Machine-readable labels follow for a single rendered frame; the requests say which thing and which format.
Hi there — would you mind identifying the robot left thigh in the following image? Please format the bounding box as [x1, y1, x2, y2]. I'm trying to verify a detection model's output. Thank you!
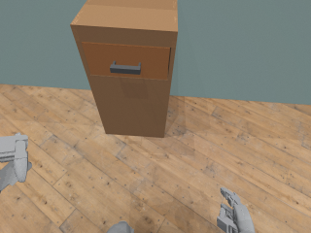
[107, 223, 134, 233]

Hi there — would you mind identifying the drawer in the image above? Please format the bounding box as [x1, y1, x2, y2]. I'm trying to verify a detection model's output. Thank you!
[82, 42, 170, 80]

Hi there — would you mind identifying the left robot hand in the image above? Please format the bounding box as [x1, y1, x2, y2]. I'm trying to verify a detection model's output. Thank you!
[0, 132, 32, 193]

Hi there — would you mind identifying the handle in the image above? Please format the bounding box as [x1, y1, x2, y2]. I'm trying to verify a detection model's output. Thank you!
[110, 60, 141, 75]

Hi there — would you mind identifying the right robot hand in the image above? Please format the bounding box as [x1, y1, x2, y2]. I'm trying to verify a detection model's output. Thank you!
[217, 187, 256, 233]

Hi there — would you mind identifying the cabinet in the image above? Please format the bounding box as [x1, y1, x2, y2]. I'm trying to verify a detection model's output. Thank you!
[70, 0, 178, 138]

